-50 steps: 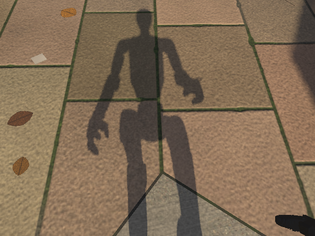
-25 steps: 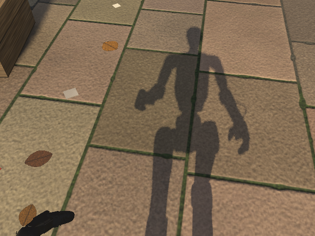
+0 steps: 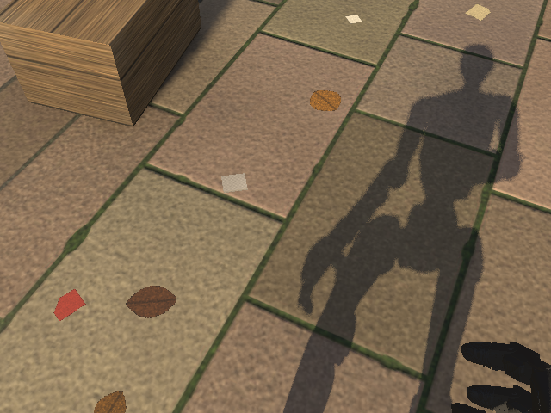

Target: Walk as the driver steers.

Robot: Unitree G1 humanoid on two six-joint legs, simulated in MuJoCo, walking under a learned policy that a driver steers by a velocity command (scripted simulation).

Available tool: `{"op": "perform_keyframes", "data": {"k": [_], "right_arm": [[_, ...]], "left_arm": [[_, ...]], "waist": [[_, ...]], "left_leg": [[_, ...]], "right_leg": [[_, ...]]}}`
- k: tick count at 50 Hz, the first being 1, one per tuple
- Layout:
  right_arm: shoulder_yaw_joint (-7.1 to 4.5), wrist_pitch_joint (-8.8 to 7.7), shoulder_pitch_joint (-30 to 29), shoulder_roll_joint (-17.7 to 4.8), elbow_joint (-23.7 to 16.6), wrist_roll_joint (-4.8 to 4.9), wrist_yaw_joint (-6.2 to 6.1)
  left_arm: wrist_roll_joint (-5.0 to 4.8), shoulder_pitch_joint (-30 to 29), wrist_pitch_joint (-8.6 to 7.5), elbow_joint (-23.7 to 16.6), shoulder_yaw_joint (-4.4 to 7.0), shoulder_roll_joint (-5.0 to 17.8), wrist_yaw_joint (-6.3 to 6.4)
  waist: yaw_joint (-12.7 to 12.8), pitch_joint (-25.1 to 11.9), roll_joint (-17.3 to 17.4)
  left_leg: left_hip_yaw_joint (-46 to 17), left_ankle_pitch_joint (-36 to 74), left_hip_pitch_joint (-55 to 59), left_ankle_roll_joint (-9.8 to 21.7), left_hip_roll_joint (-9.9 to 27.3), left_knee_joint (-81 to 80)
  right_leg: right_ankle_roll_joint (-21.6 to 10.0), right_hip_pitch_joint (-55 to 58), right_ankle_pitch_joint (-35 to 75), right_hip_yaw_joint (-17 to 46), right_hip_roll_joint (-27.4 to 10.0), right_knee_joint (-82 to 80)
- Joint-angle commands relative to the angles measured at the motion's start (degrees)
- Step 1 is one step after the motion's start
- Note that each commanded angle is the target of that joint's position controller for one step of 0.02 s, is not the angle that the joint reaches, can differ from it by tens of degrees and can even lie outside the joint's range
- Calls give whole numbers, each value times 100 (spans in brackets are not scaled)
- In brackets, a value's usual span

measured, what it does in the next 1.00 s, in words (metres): walks ahead, turning right: right foot, then left foot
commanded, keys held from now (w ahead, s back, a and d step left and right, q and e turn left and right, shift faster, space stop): e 0.92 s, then w+e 0.08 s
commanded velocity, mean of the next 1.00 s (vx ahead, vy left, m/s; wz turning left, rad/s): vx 0.12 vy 0.00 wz -0.48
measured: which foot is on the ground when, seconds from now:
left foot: down 0.00-0.44, up 0.46-0.86, down 0.88-1.00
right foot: up 0.00-0.42, down 0.44-0.88, up 0.90-1.00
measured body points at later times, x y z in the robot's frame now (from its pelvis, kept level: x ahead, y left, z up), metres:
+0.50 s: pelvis +0.17 -0.02 +0.00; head +0.22 -0.04 +0.45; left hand +0.41 +0.20 -0.08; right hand +0.23 -0.32 -0.12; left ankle +0.11 +0.11 -0.68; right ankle +0.23 -0.12 -0.72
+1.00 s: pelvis +0.23 +0.02 +0.02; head +0.26 +0.02 +0.47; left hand +0.52 +0.18 -0.08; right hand +0.18 -0.29 -0.07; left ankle +0.30 +0.11 -0.72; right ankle +0.17 -0.10 -0.65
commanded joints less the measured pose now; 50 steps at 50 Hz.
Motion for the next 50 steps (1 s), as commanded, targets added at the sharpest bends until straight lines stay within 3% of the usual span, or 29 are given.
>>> {"op": "perform_keyframes", "data": {"k": [1,2,3,4,6,8,12,16,20,21,22,23,24,25,26,27,28,29,31,34,40,43,44,45,46,47,48,49,50], "right_arm": [[-475,26,2348,-1244,158,-91,-125],[-379,-2,1926,-1041,166,-79,-130],[-313,-35,1559,-831,187,-80,-107],[-269,-65,1236,-637,205,-72,-71],[-273,-162,929,-544,281,-119,-64],[-322,-210,694,-682,357,-144,-120],[-373,-103,621,-834,521,-113,-309],[-438,67,795,-1038,695,-19,-379],[-509,229,746,-1171,757,155,-384],[-510,258,692,-1149,756,196,-400],[-489,265,907,-1043,822,173,-398],[-418,229,1023,-876,697,-44,-377],[-283,218,1322,-572,502,-221,-326],[-351,238,983,-883,629,-96,-263],[-371,273,720,-931,538,56,-255],[-375,310,660,-865,601,13,-323],[-406,357,583,-932,590,-64,-394],[-411,395,643,-902,596,-72,-407],[-378,406,793,-748,635,-47,-417],[-319,391,692,-623,632,-39,-423],[-352,300,603,-726,570,23,-304],[-423,216,1071,-792,701,13,-232],[-522,231,1246,-1190,690,-91,-259],[-623,296,1093,-1675,708,-258,-277],[-547,258,834,-1354,498,-346,-291],[-459,246,571,-1048,400,-268,-344],[-425,249,428,-905,375,-146,-377],[-406,242,478,-861,392,-25,-416],[-383,238,658,-860,426,6,-452]], "left_arm": [[-65,13,-239,-506,41,668,-13],[-161,-422,-241,-662,131,874,-2],[-107,-575,-207,-656,125,768,42],[-19,-589,-132,-622,155,706,81],[-21,-281,75,-529,151,451,110],[2,-338,217,-631,156,318,128],[73,-906,262,-964,112,180,24],[84,-1447,286,-1312,140,263,-156],[95,-1545,367,-1584,252,446,-255],[95,-1315,361,-1567,300,496,-246],[119,-860,338,-1478,414,741,-181],[143,-450,337,-1516,606,1436,-25],[263,-607,310,-1681,611,1779,2],[203,-676,282,-1767,497,1292,-49],[148,-1020,242,-1811,435,1106,-56],[50,-1279,256,-1810,404,940,-27],[5,-1508,301,-1849,365,832,22],[65,-1624,334,-1893,356,839,67],[144,-1648,369,-1941,384,884,127],[98,-1544,397,-1936,440,985,215],[90,-1584,507,-2012,453,986,204],[-5,-1665,581,-2055,417,884,230],[18,-1490,585,-2073,347,631,232],[-18,-1500,529,-2280,343,544,217],[104,-1406,453,-2187,479,1008,205],[47,-1246,467,-2028,565,1191,174],[41,-1135,523,-1894,553,1067,175],[76,-1142,556,-1885,517,932,173],[66,-1217,559,-1908,465,781,138]], "waist": [[-1295,-2301,980],[-1164,-1378,825],[-938,-1025,530],[-729,-739,475],[-407,-652,574],[-257,-487,531],[-374,-414,500],[-586,-442,379],[-523,-411,436],[-373,-510,378],[-203,-780,74],[-132,-1189,-1061],[-481,-1872,-1816],[-116,-2217,-841],[-244,-1650,-622],[-382,-1252,-209],[-476,-978,-243],[-604,-919,-458],[-659,-980,-662],[-563,-1097,-683],[-436,-962,-1007],[-701,-915,-922],[-631,-970,-182],[-390,-588,1653],[-479,-596,1437],[-358,-616,944],[-317,-508,763],[-410,-418,843],[-525,-341,839]], "left_leg": [[-3855,-509,4864,1369,2326,-1169],[-2788,603,4090,1161,2154,-1182],[-2020,1741,3404,1028,1870,-1208],[-1423,2453,2820,921,1628,-1297],[-790,3025,2025,837,1479,-1592],[-367,3337,1676,906,1505,-1790],[440,2978,1670,783,1300,-1871],[587,2782,2170,743,1487,-1630],[565,2841,2504,550,1667,-774],[706,3057,2449,388,1521,-238],[890,2920,2216,94,1159,668],[1075,995,1028,-405,621,2302],[415,-3469,-681,-778,-410,4000],[-617,-3338,-798,-699,-199,4386],[-630,-2893,-1011,-601,-44,4286],[-612,-2487,-1056,-596,102,3884],[-610,-2160,-930,-630,167,3477],[-552,-1907,-552,-661,110,3298],[-509,-1713,-275,-751,-41,2769],[-592,-1461,-44,-843,-112,1973],[-649,-1364,491,-736,-266,750],[-547,-520,1488,-469,-165,-852],[-1397,-489,2089,-105,858,-1269],[-2873,219,1991,783,1949,-1664],[-3196,557,1669,1247,2366,-1674],[-2614,-31,1676,1039,2046,-1641],[-2106,-907,1762,702,1618,-1668],[-1931,-1413,2010,558,1465,-1736],[-1766,-1601,2124,541,1415,-1829]], "right_leg": [[-147,-3825,-610,938,203,3896],[-134,-4034,-200,841,5,3962],[-66,-3808,135,733,-197,3745],[10,-3568,317,699,-304,3470],[123,-2856,656,650,-352,3258],[228,-2851,978,580,-301,3001],[219,-2721,2187,374,-303,1608],[71,-2651,2414,213,-233,748],[-241,-2524,1603,-26,-50,236],[-380,-2102,1827,-170,133,-205],[-595,-1286,2797,-105,316,-733],[-1097,-29,5785,1403,-699,-789],[-2513,1136,6550,3562,-1992,-818],[-2436,953,5566,3339,-1826,-1081],[-2115,449,4822,2749,-1576,-1177],[-1759,-12,3950,2426,-1265,-1296],[-1576,-496,3435,2244,-1086,-1419],[-1507,-947,3268,2094,-892,-1512],[-1490,-1136,3287,2004,-735,-1546],[-1438,-1149,2838,2102,-657,-1480],[-1281,-1253,1807,2818,-578,-1411],[-919,-1550,1744,2826,-251,-974],[-586,-2173,764,2352,160,-121],[-245,-3355,-532,1032,1142,1050],[-6,-3359,-743,1167,751,2458],[30,-3388,-238,1154,616,2972],[100,-3522,217,1009,516,3134],[167,-3861,585,927,452,3332],[215,-4033,754,832,374,3468]]}}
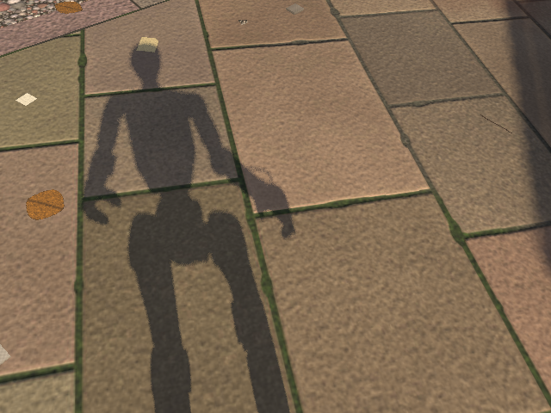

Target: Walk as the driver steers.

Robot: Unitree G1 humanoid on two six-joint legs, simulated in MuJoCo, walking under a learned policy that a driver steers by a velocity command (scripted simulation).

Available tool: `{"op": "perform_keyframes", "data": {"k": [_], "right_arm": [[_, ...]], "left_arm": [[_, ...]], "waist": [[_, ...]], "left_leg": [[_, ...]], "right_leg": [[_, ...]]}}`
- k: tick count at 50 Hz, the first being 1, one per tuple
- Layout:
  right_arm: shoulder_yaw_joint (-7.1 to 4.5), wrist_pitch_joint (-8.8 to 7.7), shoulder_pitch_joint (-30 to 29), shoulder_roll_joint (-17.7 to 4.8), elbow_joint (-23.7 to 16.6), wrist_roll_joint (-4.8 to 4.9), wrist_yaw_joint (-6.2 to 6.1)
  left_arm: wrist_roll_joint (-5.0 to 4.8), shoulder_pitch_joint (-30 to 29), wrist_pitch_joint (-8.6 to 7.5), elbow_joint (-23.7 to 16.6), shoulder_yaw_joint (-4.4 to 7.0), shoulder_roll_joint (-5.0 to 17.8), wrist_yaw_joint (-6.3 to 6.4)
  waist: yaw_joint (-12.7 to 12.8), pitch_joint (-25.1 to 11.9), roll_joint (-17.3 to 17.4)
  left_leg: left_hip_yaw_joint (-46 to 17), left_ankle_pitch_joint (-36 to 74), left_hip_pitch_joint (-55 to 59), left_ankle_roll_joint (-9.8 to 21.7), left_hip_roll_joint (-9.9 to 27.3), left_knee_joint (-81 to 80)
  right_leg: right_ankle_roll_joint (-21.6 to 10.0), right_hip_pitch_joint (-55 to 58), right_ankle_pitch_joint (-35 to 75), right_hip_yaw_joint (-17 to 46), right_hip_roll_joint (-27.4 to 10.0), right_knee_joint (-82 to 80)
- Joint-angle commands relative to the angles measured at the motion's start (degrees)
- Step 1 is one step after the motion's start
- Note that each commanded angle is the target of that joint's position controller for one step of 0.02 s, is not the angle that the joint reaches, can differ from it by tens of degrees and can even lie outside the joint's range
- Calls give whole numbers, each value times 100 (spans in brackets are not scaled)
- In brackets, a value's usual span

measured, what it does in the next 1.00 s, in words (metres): walks ahead: right foot, then left foot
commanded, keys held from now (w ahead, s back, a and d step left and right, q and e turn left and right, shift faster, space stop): w+e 0.14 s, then no key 0.86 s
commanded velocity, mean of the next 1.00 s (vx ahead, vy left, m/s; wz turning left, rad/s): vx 0.10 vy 0.00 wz -0.22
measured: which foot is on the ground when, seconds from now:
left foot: down 0.00-0.32, up 0.34-0.64, down 0.66-1.00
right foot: up 0.00-0.30, down 0.32-1.00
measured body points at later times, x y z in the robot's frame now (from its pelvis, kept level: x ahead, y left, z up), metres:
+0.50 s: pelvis +0.08 -0.07 +0.00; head +0.11 -0.09 +0.45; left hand +0.30 +0.14 -0.08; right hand +0.12 -0.36 -0.13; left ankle +0.07 +0.09 -0.68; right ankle +0.08 -0.16 -0.74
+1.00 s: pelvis +0.12 -0.06 +0.00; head +0.13 -0.06 +0.45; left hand +0.28 +0.18 -0.13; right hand +0.20 -0.34 -0.12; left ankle +0.15 +0.07 -0.74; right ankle +0.08 -0.17 -0.74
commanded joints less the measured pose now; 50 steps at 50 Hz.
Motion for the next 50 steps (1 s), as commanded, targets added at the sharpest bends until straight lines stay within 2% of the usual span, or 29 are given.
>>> {"op": "perform_keyframes", "data": {"k": [1,2,4,8,10,12,13,14,15,16,17,18,19,20,21,22,24,25,27,30,32,33,34,35,36,37,38,41,50], "right_arm": [[-158,-105,-164,-788,-464,93,-118],[-171,-116,33,-827,-441,69,-128],[-207,-154,366,-919,-379,57,-126],[-273,-221,446,-1090,-326,81,-51],[-288,-209,345,-1146,-284,95,25],[-324,-189,390,-1273,-199,167,106],[-328,-176,324,-1314,-175,235,136],[-311,-162,187,-1295,-165,310,155],[-245,-171,202,-1126,-123,318,168],[-124,-209,328,-815,-67,209,187],[105,-241,299,-252,-315,-153,208],[75,-232,608,-439,-282,-27,192],[-64,-172,386,-950,-219,96,169],[-83,-133,231,-976,-210,150,171],[-81,-87,232,-898,-101,125,120],[-83,-36,220,-896,-91,74,79],[-41,20,440,-697,34,66,51],[-14,34,488,-610,63,63,38],[44,62,295,-496,27,51,13],[49,104,117,-555,-2,69,11],[71,91,154,-509,34,11,34],[62,75,92,-631,7,-62,30],[17,69,33,-918,-72,-57,7],[-55,72,-197,-1106,15,38,8],[-8,54,-299,-796,-35,73,49],[47,24,-290,-623,10,28,64],[64,-11,-312,-587,39,5,74],[84,-94,-223,-558,178,39,80],[94,-56,-341,-589,551,61,39]], "left_arm": [[-27,-14,-58,-380,141,440,-56],[-58,-219,-91,-471,110,378,-79],[-55,-533,-155,-612,65,290,-102],[-27,-677,-253,-727,-37,87,-185],[-2,-670,-283,-733,-98,-39,-221],[-10,-593,-281,-733,-79,43,-245],[-25,-476,-270,-716,-59,88,-254],[-21,-237,-256,-636,-37,100,-261],[-6,109,-236,-495,26,206,-238],[21,497,-218,-427,113,443,-178],[139,880,-206,-498,156,947,-59],[180,632,-241,-538,103,1000,-68],[108,609,-301,-466,28,634,-129],[98,396,-357,-379,-58,443,-153],[106,142,-375,-356,-78,401,-162],[87,-137,-379,-358,-116,314,-157],[172,-418,-411,-310,-159,187,-121],[179,-504,-420,-275,-164,156,-106],[171,-507,-414,-166,-165,152,-90],[147,-423,-375,46,-186,152,-98],[82,-504,-366,169,-251,33,-122],[104,-307,-394,282,-290,-74,-136],[204,-93,-419,362,-301,-97,-153],[213,195,-418,413,-286,-114,-152],[216,-59,-394,463,-281,35,-123],[174,-191,-367,460,-252,74,-95],[150,-214,-335,490,-253,34,-63],[148,-125,-272,604,-239,19,-28],[101,-13,-224,1124,-197,32,31]], "waist": [[-64,-104,1127],[-205,-73,1139],[-428,-53,1131],[-471,104,1120],[-400,207,1107],[-345,118,1209],[-231,28,1236],[-31,-86,1169],[140,-288,996],[317,-638,569],[298,-1232,-1004],[166,-1476,-1406],[360,-1231,-766],[260,-927,-687],[150,-787,-403],[28,-635,-380],[-196,-663,-409],[-235,-693,-431],[-146,-663,-458],[-50,-588,-467],[-217,-441,-278],[-173,-386,-57],[17,-343,356],[311,-230,1022],[47,-120,861],[7,-93,782],[5,-125,754],[-11,-259,629],[8,-209,272]], "left_leg": [[-1392,-999,993,852,1394,-1514],[-1301,-1096,1180,861,1405,-1594],[-1207,-1108,1539,911,1514,-1688],[-710,-570,1333,955,1621,-1776],[-266,272,864,966,1495,-1640],[-160,978,755,990,1534,-1364],[-159,1270,757,937,1572,-1164],[-89,1455,666,819,1547,-876],[63,1697,431,630,1406,-418],[467,1573,68,270,1068,431],[855,-1141,-1164,-284,583,2247],[261,-2378,-1859,-509,231,3172],[6,-2354,-1933,-558,417,3718],[-75,-2114,-2003,-513,495,3738],[-126,-1808,-1937,-491,573,3547],[-182,-1445,-1664,-527,618,3234],[-112,-884,-923,-585,512,2767],[-83,-770,-684,-601,469,2411],[-51,-638,-366,-580,400,1712],[-64,-289,20,-489,352,949],[-33,674,631,-331,307,-124],[-270,1428,983,-237,473,-387],[-550,2125,1181,-99,796,-358],[-450,1453,831,131,750,-138],[-420,890,513,170,607,-240],[-404,793,430,109,561,-289],[-357,967,455,44,507,-270],[-282,1354,595,-8,459,-150],[-214,1470,671,24,365,-179]], "right_leg": [[174,-1167,403,-168,-461,826],[209,-1284,487,-278,-516,620],[264,-1417,572,-332,-635,142],[194,-837,636,-511,-827,-916],[93,-56,472,-726,-761,-1578],[-16,505,445,-871,-637,-2061],[-104,804,661,-876,-592,-2435],[-223,1316,1146,-924,-509,-3020],[-369,2111,1560,-908,-394,-3481],[-491,3038,2180,-548,-626,-3710],[-912,4257,4446,1291,-2158,-3596],[-2040,4031,4546,2264,-3001,-3767],[-2073,3699,4204,1825,-2665,-3844],[-1813,3449,4059,1292,-2291,-3832],[-1589,3185,3877,988,-2045,-3866],[-1486,2796,4010,756,-1922,-3950],[-1464,2257,4466,348,-1708,-4015],[-1466,2169,4485,215,-1635,-4010],[-1479,2097,4264,179,-1608,-3998],[-1499,2052,3543,413,-1702,-4002],[-1216,1765,2417,406,-1514,-3955],[-934,1588,1713,379,-1309,-3930],[-673,1429,890,201,-987,-3778],[-492,1512,643,-94,-679,-3872],[-364,1740,738,-204,-607,-3711],[-367,1786,894,-230,-616,-3621],[-401,1840,1177,-204,-660,-3566],[-413,2015,1753,-193,-686,-3500],[-336,2268,2190,-221,-713,-3512]]}}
